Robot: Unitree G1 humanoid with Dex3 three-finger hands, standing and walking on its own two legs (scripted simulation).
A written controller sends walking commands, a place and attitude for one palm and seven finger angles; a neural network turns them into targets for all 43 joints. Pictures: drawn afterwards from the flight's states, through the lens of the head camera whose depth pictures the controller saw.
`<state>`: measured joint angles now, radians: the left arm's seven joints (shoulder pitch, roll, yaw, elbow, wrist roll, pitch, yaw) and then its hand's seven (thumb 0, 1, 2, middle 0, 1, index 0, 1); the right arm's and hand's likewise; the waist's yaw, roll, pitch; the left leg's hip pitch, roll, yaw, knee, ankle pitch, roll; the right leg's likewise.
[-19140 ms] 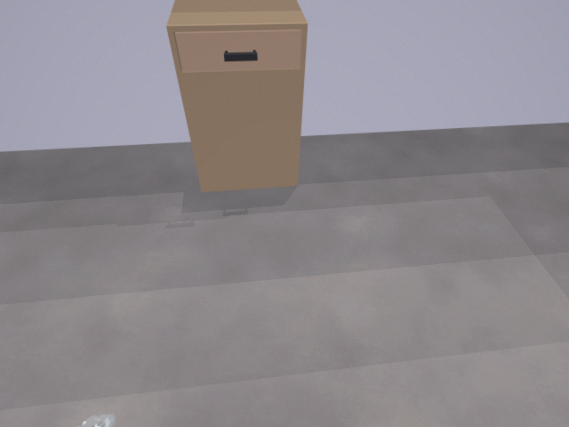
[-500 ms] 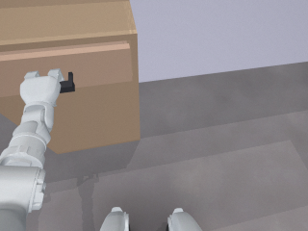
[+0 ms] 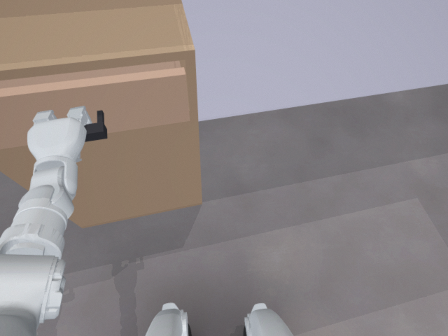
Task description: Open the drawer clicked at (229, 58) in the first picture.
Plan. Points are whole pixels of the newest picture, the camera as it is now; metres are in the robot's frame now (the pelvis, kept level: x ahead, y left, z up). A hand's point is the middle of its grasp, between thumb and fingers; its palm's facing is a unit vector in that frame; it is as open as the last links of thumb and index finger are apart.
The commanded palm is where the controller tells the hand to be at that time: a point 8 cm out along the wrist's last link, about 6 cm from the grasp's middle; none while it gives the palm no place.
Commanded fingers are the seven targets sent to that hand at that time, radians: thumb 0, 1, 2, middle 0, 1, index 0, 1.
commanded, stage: pull the drawer open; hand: left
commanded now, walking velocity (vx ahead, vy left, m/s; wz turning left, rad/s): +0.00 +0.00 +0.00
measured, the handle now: (71, 127) +0.51 +0.27 +0.01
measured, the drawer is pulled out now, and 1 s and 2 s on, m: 0.03 0.12 0.30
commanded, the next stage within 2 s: none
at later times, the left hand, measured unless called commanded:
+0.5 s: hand (72, 167) +0.43 +0.27 -0.01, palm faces -0.04 -0.01 -1.00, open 5.7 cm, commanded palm +0.42 +0.26 +0.04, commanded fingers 0.00 0.90 0.90 -0.40 -1.35 -0.40 -1.35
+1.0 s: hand (72, 197) +0.37 +0.25 -0.01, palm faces -0.02 -0.04 -1.00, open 5.7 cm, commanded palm +0.33 +0.24 +0.04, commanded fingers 0.00 0.90 0.90 -0.40 -1.35 -0.40 -1.35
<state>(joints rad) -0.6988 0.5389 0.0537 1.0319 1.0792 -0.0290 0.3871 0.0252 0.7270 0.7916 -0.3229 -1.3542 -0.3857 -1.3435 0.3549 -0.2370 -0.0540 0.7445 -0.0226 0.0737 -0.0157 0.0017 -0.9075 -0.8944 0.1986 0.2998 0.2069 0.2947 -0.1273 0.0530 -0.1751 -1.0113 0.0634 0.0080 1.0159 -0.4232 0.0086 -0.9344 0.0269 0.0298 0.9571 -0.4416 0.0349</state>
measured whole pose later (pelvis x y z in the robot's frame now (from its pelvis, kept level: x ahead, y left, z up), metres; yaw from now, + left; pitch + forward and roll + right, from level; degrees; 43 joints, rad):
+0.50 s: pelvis +0.02 +0.00 +0.01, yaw +3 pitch +21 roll -2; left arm -0.60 0.41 -0.04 0.97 1.11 0.00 0.47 0.03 0.73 0.81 -0.35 -1.34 -0.37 -1.34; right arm 0.22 -0.23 -0.06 0.72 -0.03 0.09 -0.02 0.00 -0.91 -0.89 0.20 0.30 0.21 0.29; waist -0.05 0.04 -0.18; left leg -0.91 0.03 -0.02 0.98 -0.44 0.00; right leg -0.82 0.00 -0.01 0.93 -0.48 0.03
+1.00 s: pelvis +0.03 -0.01 +0.02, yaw +0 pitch +18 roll -1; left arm -0.17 0.39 0.00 0.60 1.06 0.03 0.48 0.04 0.73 0.79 -0.29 -1.35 -0.38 -1.34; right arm 0.29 -0.23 -0.08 0.72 -0.01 0.09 0.00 0.01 -0.91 -0.89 0.20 0.30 0.20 0.29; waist -0.06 0.05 -0.19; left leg -0.77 0.06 0.03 0.91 -0.44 0.00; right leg -0.71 0.02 0.04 0.86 -0.47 0.02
